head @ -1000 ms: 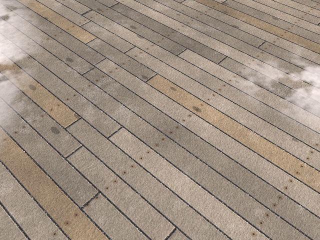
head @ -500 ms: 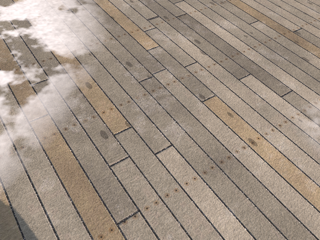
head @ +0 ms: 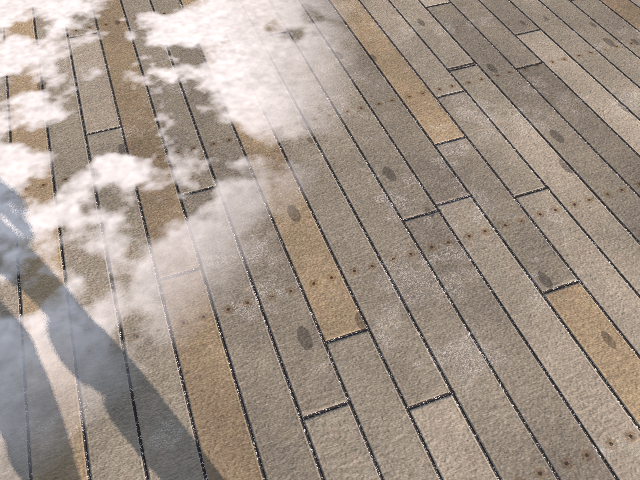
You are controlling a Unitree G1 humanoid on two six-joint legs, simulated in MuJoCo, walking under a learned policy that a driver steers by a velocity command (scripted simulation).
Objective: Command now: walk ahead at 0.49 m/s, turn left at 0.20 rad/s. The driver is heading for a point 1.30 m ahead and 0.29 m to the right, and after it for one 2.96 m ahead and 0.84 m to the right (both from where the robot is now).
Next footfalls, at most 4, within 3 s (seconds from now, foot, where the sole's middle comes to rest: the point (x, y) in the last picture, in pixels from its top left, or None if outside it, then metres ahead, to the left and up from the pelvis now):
0.34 left None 0.35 0.15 -0.77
0.86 right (421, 441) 0.56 -0.17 -0.77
1.44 left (391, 291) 0.94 -0.14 -0.77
1.92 right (484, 232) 1.13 -0.40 -0.77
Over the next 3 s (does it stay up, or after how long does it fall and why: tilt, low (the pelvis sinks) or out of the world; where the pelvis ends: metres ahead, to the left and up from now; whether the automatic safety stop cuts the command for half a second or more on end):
stays up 1.51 -0.38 -0.01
